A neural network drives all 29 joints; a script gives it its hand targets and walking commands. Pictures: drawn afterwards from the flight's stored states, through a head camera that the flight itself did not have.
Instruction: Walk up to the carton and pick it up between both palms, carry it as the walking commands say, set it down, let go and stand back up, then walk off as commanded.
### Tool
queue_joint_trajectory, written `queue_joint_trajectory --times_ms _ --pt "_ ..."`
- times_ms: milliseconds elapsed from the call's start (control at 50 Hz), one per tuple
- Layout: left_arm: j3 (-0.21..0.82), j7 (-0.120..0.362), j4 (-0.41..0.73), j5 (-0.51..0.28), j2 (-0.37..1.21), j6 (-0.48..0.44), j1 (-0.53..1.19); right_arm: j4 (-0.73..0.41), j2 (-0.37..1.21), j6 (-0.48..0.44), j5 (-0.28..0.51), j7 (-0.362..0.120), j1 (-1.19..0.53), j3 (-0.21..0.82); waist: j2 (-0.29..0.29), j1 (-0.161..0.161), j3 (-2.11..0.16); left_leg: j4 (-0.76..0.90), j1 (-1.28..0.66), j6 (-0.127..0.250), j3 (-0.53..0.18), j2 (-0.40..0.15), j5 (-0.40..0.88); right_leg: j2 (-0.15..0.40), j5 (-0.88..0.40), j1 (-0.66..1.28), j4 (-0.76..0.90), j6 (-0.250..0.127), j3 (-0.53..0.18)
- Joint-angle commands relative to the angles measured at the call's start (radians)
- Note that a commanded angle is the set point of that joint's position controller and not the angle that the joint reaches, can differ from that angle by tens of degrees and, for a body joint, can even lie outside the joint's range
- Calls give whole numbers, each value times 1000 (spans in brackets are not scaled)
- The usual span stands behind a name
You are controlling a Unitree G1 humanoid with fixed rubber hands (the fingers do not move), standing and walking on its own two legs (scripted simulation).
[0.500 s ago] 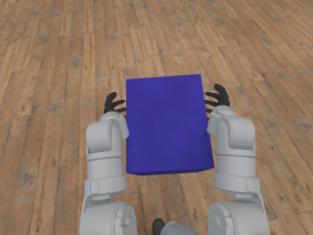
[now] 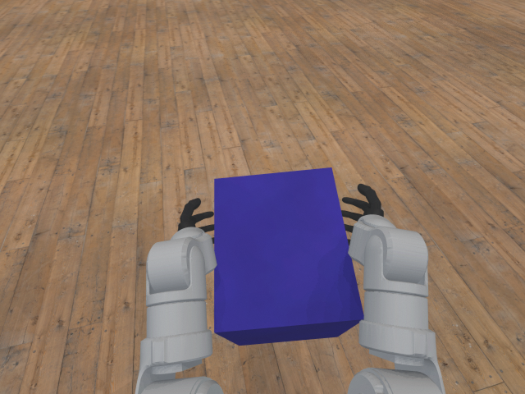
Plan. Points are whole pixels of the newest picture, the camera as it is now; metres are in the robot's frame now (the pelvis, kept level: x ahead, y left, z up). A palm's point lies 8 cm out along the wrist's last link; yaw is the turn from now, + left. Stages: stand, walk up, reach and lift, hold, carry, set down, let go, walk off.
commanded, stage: carry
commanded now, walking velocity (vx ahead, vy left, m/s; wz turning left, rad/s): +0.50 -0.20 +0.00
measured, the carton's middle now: (281, 264) +0.33 +0.00 +0.01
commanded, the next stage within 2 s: none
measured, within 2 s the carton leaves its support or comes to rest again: neither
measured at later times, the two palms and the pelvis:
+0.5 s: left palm (269, 183) +0.43 +0.02 +0.11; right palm (427, 187) +0.42 -0.23 +0.12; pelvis +0.11 -0.08 +0.01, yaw -6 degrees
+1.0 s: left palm (321, 107) +0.70 -0.10 +0.10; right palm (441, 109) +0.67 -0.35 +0.11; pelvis +0.38 -0.19 +0.01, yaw -8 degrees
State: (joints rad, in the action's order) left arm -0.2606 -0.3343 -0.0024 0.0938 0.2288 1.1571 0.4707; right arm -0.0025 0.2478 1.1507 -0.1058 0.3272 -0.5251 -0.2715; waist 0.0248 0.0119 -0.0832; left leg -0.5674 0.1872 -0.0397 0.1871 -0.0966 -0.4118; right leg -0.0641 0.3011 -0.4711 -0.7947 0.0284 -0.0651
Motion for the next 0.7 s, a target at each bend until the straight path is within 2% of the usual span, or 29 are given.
queue_joint_trajectory --times_ms 0,20,40,60,80,100,120,160,220,240,260,280,300,320,340,360,400,420,460,480,500,520,540,560,580,600,620,640,680 --pt "659 287 224 -332 964 -27 719 -80 966 19 288 -280 -493 609 131 32 -396 -396 178 32 -33 -38 123 135 120 502 422 -178 -233" --pt "680 271 348 -415 991 -16 820 -208 986 33 352 -265 -547 622 269 32 -352 -474 399 5 -59 68 -238 240 -11 615 445 -255 -432" --pt "675 275 237 -390 990 -1 754 -124 958 44 319 -272 -460 596 249 28 -346 -494 454 15 -133 79 -305 295 39 579 499 -315 -493" --pt "645 295 113 -335 990 -4 762 -4 946 33 270 -292 -510 579 131 27 -321 -458 387 47 -166 74 -313 282 120 445 540 -295 -476" --pt "651 299 112 -334 997 -12 827 23 961 19 272 -301 -546 564 50 28 -301 -398 368 55 -163 67 -298 283 200 373 573 -283 -457" --pt "656 301 105 -326 1003 -13 807 43 984 17 275 -307 -509 567 44 28 -266 -333 334 57 -151 66 -273 270 199 328 588 -265 -415" --pt "672 305 100 -330 1034 -16 763 -17 991 5 292 -315 -518 587 61 30 -296 -276 283 70 -142 64 -252 258 203 318 581 -251 -344" --pt "660 310 93 -312 1048 -24 713 -32 1026 -4 310 -321 -524 611 119 28 -334 -178 195 87 -121 72 -189 226 98 341 574 -234 -278" --pt "635 307 106 -284 1048 -36 659 -76 1038 -6 339 -329 -524 649 132 8 -369 61 -34 108 -86 75 -20 159 -15 278 509 -196 -140" --pt "637 307 89 -273 1043 -33 615 -78 1037 -9 342 -330 -495 651 80 -11 -394 174 -197 123 -96 48 48 129 -54 204 419 -168 -77" --pt "642 302 107 -276 1038 -37 642 -77 1023 -16 339 -329 -498 633 0 -29 -462 235 -428 151 -229 -63 36 88 -136 68 282 -131 -32" --pt "662 299 144 -284 1043 -37 660 -69 1004 -20 333 -329 -493 622 -173 -42 -441 284 -570 206 -466 -252 21 9 -106 -133 152 -83 72" --pt "680 295 214 -300 1039 -33 668 -115 1002 -22 346 -325 -495 621 -324 -37 -409 260 -689 280 -647 -412 258 -12 75 -343 45 -63 86" --pt "695 296 281 -328 1018 -38 719 -109 1013 -21 341 -321 -450 607 -305 -34 -415 203 -708 322 -648 -458 455 75 94 -390 -70 -50 4" --pt "726 290 336 -360 1033 -28 709 -196 1026 -14 367 -313 -421 627 -254 -32 -407 156 -695 294 -567 -429 637 87 86 -387 -101 -50 -7" --pt "715 297 254 -340 1022 -20 670 -173 1004 -11 337 -313 -402 616 -205 -32 -405 155 -661 248 -507 -391 566 93 73 -365 -42 -43 13" --pt "708 299 272 -355 1027 -30 643 -224 1004 -14 350 -311 -441 651 -134 -26 -399 138 -611 174 -373 -321 581 76 89 -269 59 -39 63" --pt "717 296 278 -357 1032 -32 618 -248 994 -15 355 -309 -446 651 -181 -24 -387 137 -554 142 -312 -295 598 49 72 -210 94 -35 116" --pt "726 287 310 -360 1017 -30 636 -252 969 -8 351 -304 -452 638 -259 -18 -354 152 -454 114 -256 -280 584 13 40 -118 126 -43 196" --pt "734 280 350 -370 1007 -33 694 -241 965 -3 349 -302 -463 626 -281 -11 -364 129 -409 99 -213 -262 661 -4 19 -45 158 -49 222" --pt "736 276 343 -368 1016 -26 651 -270 962 -2 359 -301 -465 639 -308 -1 -381 90 -361 73 -160 -243 733 -18 11 56 222 -63 234" --pt "737 269 347 -361 1010 -17 623 -242 962 14 358 -301 -397 638 -331 5 -401 28 -291 47 -109 -232 846 -54 -52 176 252 -74 288" --pt "733 265 359 -354 1005 -14 641 -226 949 20 355 -302 -367 631 -333 8 -435 -101 -249 18 -47 -197 956 -70 -112 311 335 -97 281" --pt "724 262 314 -341 990 -2 593 -212 931 29 340 -299 -349 625 -245 21 -483 -259 -107 -13 -27 -163 907 -63 -74 511 318 -119 220" --pt "711 260 283 -332 982 2 564 -229 907 34 333 -296 -388 618 -70 50 -513 -438 97 -40 -37 -109 658 60 18 670 365 -180 -34" --pt "698 260 280 -327 950 8 547 -205 906 47 321 -297 -341 620 161 48 -491 -640 397 -55 -61 8 130 242 -199 850 382 -286 -323" --pt "692 264 267 -342 967 5 583 -194 906 46 323 -302 -374 625 205 35 -444 -695 595 -37 -118 63 -260 315 -448 914 386 -346 -455" --pt "696 269 249 -344 975 9 593 -149 907 50 312 -302 -364 621 148 25 -404 -711 629 -16 -180 42 -292 362 -503 845 427 -363 -511" --pt "672 281 236 -324 990 5 600 -154 942 39 330 -307 -407 633 103 16 -323 -503 522 -3 -196 -14 -308 337 -241 620 455 -312 -346"
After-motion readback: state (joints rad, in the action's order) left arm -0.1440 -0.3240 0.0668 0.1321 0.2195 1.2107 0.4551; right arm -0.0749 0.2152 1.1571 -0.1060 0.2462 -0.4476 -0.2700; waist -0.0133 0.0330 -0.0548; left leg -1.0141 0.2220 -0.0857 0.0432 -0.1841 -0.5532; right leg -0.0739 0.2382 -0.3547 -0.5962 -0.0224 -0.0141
